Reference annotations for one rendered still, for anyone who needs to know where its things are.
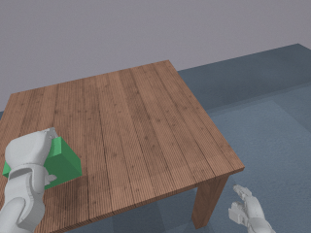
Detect left robot forearm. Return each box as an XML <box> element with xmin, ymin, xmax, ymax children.
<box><xmin>0</xmin><ymin>163</ymin><xmax>46</xmax><ymax>233</ymax></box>

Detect table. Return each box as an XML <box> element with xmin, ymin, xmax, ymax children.
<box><xmin>0</xmin><ymin>59</ymin><xmax>245</xmax><ymax>233</ymax></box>

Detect right robot forearm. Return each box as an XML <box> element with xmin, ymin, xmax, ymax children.
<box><xmin>247</xmin><ymin>216</ymin><xmax>276</xmax><ymax>233</ymax></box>

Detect sponge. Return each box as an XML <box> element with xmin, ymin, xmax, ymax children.
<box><xmin>2</xmin><ymin>136</ymin><xmax>83</xmax><ymax>190</ymax></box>

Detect left robot hand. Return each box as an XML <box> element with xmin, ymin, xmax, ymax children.
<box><xmin>5</xmin><ymin>127</ymin><xmax>58</xmax><ymax>186</ymax></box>

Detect right robot hand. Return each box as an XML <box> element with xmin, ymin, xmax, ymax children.
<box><xmin>228</xmin><ymin>184</ymin><xmax>265</xmax><ymax>227</ymax></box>

